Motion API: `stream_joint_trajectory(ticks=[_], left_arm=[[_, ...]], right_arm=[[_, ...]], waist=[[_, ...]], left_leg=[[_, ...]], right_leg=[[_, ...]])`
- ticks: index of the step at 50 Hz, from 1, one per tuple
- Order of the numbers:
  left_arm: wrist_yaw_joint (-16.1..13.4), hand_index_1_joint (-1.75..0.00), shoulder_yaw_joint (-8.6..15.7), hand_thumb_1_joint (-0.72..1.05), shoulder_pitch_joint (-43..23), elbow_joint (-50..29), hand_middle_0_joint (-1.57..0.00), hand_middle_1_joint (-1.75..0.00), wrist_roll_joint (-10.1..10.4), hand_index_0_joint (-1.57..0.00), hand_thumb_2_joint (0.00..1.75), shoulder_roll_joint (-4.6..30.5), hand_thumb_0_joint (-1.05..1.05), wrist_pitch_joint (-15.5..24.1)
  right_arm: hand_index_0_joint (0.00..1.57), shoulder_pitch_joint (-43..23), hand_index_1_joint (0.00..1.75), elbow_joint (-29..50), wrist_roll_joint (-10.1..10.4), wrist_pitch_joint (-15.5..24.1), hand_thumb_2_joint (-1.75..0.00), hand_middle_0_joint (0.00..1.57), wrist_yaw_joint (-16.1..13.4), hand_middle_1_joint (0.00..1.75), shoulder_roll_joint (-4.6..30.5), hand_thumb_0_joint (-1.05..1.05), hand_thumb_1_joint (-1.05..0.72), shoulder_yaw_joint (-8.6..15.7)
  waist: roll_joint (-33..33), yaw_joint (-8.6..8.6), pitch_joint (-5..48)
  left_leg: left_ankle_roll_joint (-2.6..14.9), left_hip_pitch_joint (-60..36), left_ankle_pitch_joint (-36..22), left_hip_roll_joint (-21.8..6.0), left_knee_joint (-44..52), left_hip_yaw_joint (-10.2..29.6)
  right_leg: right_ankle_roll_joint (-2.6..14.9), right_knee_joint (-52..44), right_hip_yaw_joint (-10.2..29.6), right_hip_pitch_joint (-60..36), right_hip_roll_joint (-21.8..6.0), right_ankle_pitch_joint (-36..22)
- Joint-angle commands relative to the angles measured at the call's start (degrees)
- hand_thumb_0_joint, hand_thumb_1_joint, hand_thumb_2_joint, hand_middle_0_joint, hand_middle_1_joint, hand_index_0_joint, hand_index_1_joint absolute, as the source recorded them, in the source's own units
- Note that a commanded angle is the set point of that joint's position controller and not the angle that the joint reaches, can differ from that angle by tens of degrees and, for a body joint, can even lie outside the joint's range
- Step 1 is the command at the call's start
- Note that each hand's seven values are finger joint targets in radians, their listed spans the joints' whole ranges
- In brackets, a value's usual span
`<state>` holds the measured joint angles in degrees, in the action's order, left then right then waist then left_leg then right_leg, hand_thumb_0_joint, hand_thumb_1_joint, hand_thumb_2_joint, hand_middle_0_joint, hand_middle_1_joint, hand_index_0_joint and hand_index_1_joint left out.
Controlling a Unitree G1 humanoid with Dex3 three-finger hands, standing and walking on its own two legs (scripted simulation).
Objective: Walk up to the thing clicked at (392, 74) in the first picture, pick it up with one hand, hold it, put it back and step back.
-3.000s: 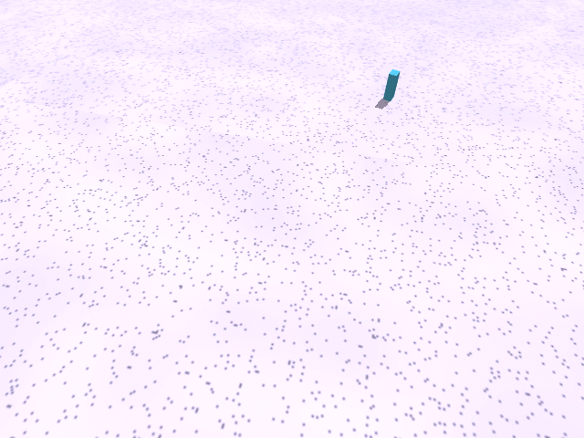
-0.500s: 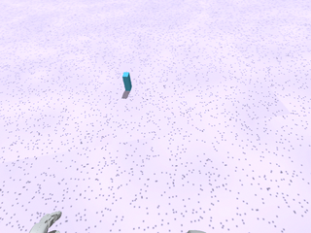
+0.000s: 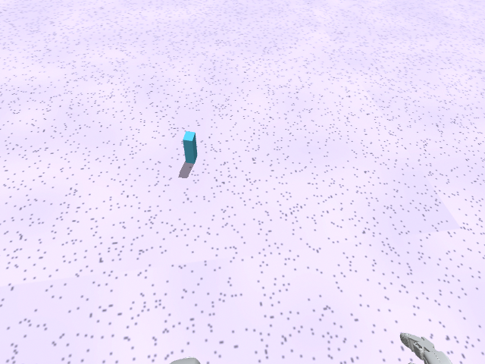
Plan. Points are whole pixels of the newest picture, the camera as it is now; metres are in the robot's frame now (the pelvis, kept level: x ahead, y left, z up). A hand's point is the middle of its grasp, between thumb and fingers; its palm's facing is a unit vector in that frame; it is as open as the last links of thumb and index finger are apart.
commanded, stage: walk up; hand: left
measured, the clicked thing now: (190, 147) +1.21 +0.25 -0.68
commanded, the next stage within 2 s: none
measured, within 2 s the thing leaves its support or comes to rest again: neither
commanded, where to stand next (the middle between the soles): +0.85 +0.04 m, yaw +1 degrees
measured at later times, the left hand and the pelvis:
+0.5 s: hand (132, 267) +0.31 +0.22 -0.11, palm faces +0.02 -0.92 -0.40, open 7.3 cm; pelvis +0.22 -0.05 +0.01, yaw +0 degrees
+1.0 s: hand (116, 219) +0.44 +0.30 -0.15, palm faces -0.01 -0.95 -0.33, open 7.3 cm; pelvis +0.40 +0.02 +0.01, yaw +2 degrees
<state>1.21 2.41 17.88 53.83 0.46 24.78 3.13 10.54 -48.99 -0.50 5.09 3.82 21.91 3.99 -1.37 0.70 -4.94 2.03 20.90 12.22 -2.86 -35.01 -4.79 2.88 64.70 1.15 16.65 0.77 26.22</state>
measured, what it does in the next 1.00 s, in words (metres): walks ahead: right foot, then left foot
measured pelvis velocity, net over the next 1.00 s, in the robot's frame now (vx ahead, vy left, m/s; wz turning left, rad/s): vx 0.40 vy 0.02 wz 0.04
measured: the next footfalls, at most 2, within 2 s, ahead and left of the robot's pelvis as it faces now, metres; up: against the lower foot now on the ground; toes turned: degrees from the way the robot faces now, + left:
right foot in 0.34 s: +0.31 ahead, -0.16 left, +0.00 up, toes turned -5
left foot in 0.80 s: +0.47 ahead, +0.13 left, +0.00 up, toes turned +7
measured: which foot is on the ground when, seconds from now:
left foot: down 0.00-0.36, up 0.38-0.78, down 0.80-1.00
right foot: up 0.00-0.32, down 0.34-0.84, up 0.86-1.00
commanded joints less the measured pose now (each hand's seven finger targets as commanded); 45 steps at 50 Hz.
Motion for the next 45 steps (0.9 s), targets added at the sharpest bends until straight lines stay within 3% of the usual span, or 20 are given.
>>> stream_joint_trajectory(ticks=[1,5,8,14,16,17,18,19,20,23,26,31,35,37,39,40,41,42,43,45], left_arm=[[0.4,-0.30,2.7,0.90,2.7,-4.1,-0.20,-0.30,0.7,-0.20,0.90,11.5,0.00,2.1],[2.0,-0.30,2.7,0.90,1.6,-4.5,-0.20,-0.30,-0.2,-0.20,0.90,10.1,0.00,1.1],[2.9,-0.30,3.2,0.90,-5.3,-6.4,-0.20,-0.30,-0.9,-0.20,0.90,9.7,0.00,1.2],[2.8,-0.30,4.1,0.90,-5.7,-4.9,-0.20,-0.30,-0.9,-0.20,0.90,9.2,0.00,2.1],[2.1,-0.30,5.1,0.90,-1.1,-3.3,-0.20,-0.30,-1.2,-0.20,0.90,11.0,0.00,2.5],[1.5,-0.30,5.9,0.90,3.4,-2.3,-0.20,-0.30,-1.3,-0.20,0.90,12.9,0.00,3.1],[0.7,-0.30,7.3,0.90,7.4,-2.5,-0.20,-0.30,-1.7,-0.20,0.90,17.6,0.00,3.5],[0.4,-0.30,7.0,0.90,7.1,-3.7,-0.20,-0.30,-1.0,-0.20,0.90,19.1,0.00,3.7],[0.3,-0.30,6.8,0.90,4.3,-4.0,-0.20,-0.30,-0.1,-0.20,0.90,19.5,0.00,3.3],[-0.2,-0.30,5.1,0.90,-0.4,-5.3,-0.20,-0.30,0.2,-0.20,0.90,14.8,0.00,3.5],[-0.1,-0.30,4.3,0.90,-2.7,-6.1,-0.20,-0.30,0.0,-0.20,0.90,13.1,0.00,3.8],[0.2,-0.30,4.9,0.90,-2.5,-7.6,-0.20,-0.30,-0.9,-0.20,0.90,14.5,0.00,4.0],[0.4,-0.30,5.2,0.90,-2.7,-7.8,-0.20,-0.30,-0.9,-0.20,0.90,15.5,0.00,3.9],[0.6,-0.30,5.2,0.90,-3.1,-7.5,-0.20,-0.30,-1.0,-0.20,0.90,16.0,0.00,3.5],[0.5,-0.30,4.6,0.90,-4.2,-7.8,-0.20,-0.30,-1.3,-0.20,0.90,14.6,0.00,3.2],[0.5,-0.30,3.4,0.90,-0.8,-7.3,-0.20,-0.30,-1.4,-0.20,0.90,11.6,0.00,2.9],[0.6,-0.30,2.0,0.90,2.9,-7.4,-0.20,-0.30,-0.8,-0.20,0.90,6.6,0.00,2.7],[0.2,-0.30,2.2,0.90,3.8,-6.9,-0.20,-0.30,-0.4,-0.20,0.90,7.7,0.00,2.2],[-0.7,-0.30,3.2,0.90,2.0,-5.8,-0.20,-0.30,-0.8,-0.20,0.90,12.8,0.00,1.7],[-0.5,-0.30,2.8,0.90,0.2,-5.1,-0.20,-0.30,-0.2,-0.20,0.90,13.3,0.00,1.8]], right_arm=[[0.20,5.9,0.30,2.1,1.4,1.0,-0.90,0.20,-1.9,0.30,15.3,0.00,-0.90,3.4],[0.20,4.1,0.30,3.6,0.8,1.6,-0.90,0.20,-1.7,0.30,15.4,0.00,-0.90,3.3],[0.20,5.5,0.30,3.4,0.5,1.9,-0.90,0.20,-1.3,0.30,17.0,0.00,-0.90,3.7],[0.20,5.1,0.30,3.9,0.5,1.1,-0.90,0.20,-1.3,0.30,16.2,0.00,-0.90,3.6],[0.20,5.6,0.30,4.3,0.4,0.6,-0.90,0.20,-1.4,0.30,15.2,0.00,-0.90,3.2],[0.20,8.7,0.30,4.0,0.4,0.5,-0.90,0.20,-1.4,0.30,12.4,0.00,-0.90,2.1],[0.20,11.3,0.30,4.8,0.4,0.5,-0.90,0.20,-1.3,0.30,8.9,0.00,-0.90,0.9],[0.20,12.1,0.30,3.9,0.4,-0.1,-0.90,0.20,-1.5,0.30,10.5,0.00,-0.90,1.0],[0.20,9.2,0.30,3.4,-0.1,-0.4,-0.90,0.20,-2.3,0.30,15.3,0.00,-0.90,2.2],[0.20,8.0,0.30,1.3,1.2,-0.6,-0.90,0.20,-1.9,0.30,14.1,0.00,-0.90,2.2],[0.20,10.0,0.30,0.1,0.7,-1.6,-0.90,0.20,-0.9,0.30,12.6,0.00,-0.90,2.2],[0.20,3.6,0.30,1.6,-0.4,-2.2,-0.90,0.20,0.6,0.30,12.1,0.00,-0.90,2.8],[0.20,0.2,0.30,2.0,-0.7,-1.4,-0.90,0.20,1.2,0.30,12.4,0.00,-0.90,3.4],[0.20,1.6,0.30,1.3,-0.7,-1.0,-0.90,0.20,1.2,0.30,12.5,0.00,-0.90,3.6],[0.20,8.4,0.30,-0.8,-1.0,-0.6,-0.90,0.20,0.6,0.30,13.9,0.00,-0.90,4.4],[0.20,14.0,0.30,-2.7,-1.1,0.0,-0.90,0.20,-0.1,0.30,16.2,0.00,-0.90,5.3],[0.20,17.3,0.30,-2.4,-1.7,0.4,-0.90,0.20,-1.0,0.30,20.6,0.00,-0.90,6.4],[0.20,14.8,0.30,-0.1,-0.9,0.7,-0.90,0.20,-1.4,0.30,22.5,0.00,-0.90,6.3],[0.20,12.8,0.30,0.3,0.6,0.5,-0.90,0.20,-1.2,0.30,22.6,0.00,-0.90,6.4],[0.20,8.5,0.30,1.4,0.7,0.4,-0.90,0.20,-1.8,0.30,18.3,0.00,-0.90,4.7]], waist=[[7.2,-1.02,3.1],[9.1,-0.29,0.7],[9.1,-1.98,-1.9],[6.8,-0.61,3.0],[2.1,2.19,6.0],[-4.3,4.06,9.9],[-16.3,5.24,12.6],[-13.3,4.57,9.4],[-9.8,4.93,7.6],[-5.6,1.51,3.0],[-7.6,-0.59,2.2],[-7.1,0.93,-0.9],[-5.1,1.22,-0.5],[-4.2,-0.05,1.0],[0.6,-4.37,4.0],[9.4,-6.60,8.1],[22.7,-6.82,9.1],[18.9,-5.27,7.1],[14.3,-5.11,5.6],[7.5,-2.98,1.5]], left_leg=[[8.10,-13.2,-12.6,-12.8,19.2,14.5],[10.68,-10.7,-2.2,-11.7,23.1,9.5],[11.96,-9.3,1.7,-12.9,24.8,9.9],[8.32,-8.5,-7.5,-10.4,14.7,6.2],[6.42,-5.6,-9.5,-8.2,3.9,4.2],[4.90,-2.7,-8.7,-4.4,-8.5,1.3],[2.29,7.4,5.7,1.4,-23.5,-1.7],[0.70,15.7,17.4,5.4,-30.0,3.3],[0.73,17.7,17.9,2.2,-34.2,5.7],[0.73,12.9,9.3,-0.4,-30.9,11.0],[-0.44,8.9,4.5,-0.4,-24.8,9.2],[-2.78,8.9,-0.2,-2.6,-10.6,6.4],[-2.11,1.5,-4.1,-3.9,-1.3,4.5],[-0.95,-2.9,-3.4,-2.8,1.0,2.6],[0.04,-14.2,0.0,-0.8,3.4,1.2],[1.53,-23.6,5.3,-0.2,6.4,3.6],[5.21,-28.8,16.4,-11.3,14.5,22.6],[8.93,-27.7,19.4,-20.4,22.0,41.7],[13.22,-24.4,18.1,-22.8,21.3,42.9],[11.08,-16.0,4.3,-17.1,20.2,27.1]], right_leg=[[-0.62,0.0,4.8,13.6,-5.5,-7.9],[-3.23,-10.3,0.6,14.2,-7.3,-12.3],[-3.55,-19.6,-0.9,14.3,-8.8,-14.3],[-1.79,-31.3,-4.6,-1.1,-4.9,-21.9],[-0.78,-34.0,-5.3,-11.5,-2.9,-18.8],[0.37,-36.7,-3.0,-19.5,-4.0,-13.3],[3.76,-42.2,15.6,-25.8,-16.5,-3.4],[7.73,-48.9,32.2,-26.0,-25.5,-3.0],[12.51,-50.0,36.4,-23.0,-28.1,-3.2],[8.14,-49.0,15.9,-12.9,-19.1,-20.0],[8.16,-49.6,5.5,-7.1,-14.8,-23.2],[9.67,-53.9,3.0,-2.7,-16.1,-5.4],[8.81,-51.8,2.7,-0.2,-17.4,-0.6],[8.04,-48.8,2.4,-0.3,-17.3,-1.9],[6.31,-37.9,0.0,3.1,-15.1,-8.6],[4.49,-22.1,-3.9,6.2,-10.9,-16.4],[0.89,-5.2,-7.3,17.0,-3.9,-6.0],[-0.04,1.1,-3.4,24.8,1.5,3.2],[0.67,4.3,0.8,24.1,-2.9,4.2],[0.23,2.3,4.3,20.6,-5.5,-2.6]])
